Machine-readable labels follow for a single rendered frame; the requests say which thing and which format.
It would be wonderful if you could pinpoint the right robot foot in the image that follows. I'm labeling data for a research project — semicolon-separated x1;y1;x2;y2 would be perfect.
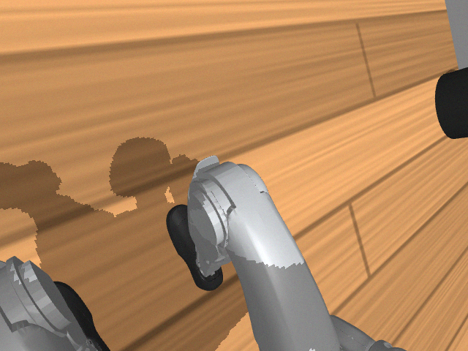
166;205;223;291

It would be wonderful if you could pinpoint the left robot foot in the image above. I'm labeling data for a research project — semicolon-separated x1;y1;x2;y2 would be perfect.
54;282;110;351

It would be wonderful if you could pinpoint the right robot hand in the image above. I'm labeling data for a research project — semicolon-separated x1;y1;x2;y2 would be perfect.
330;315;376;351

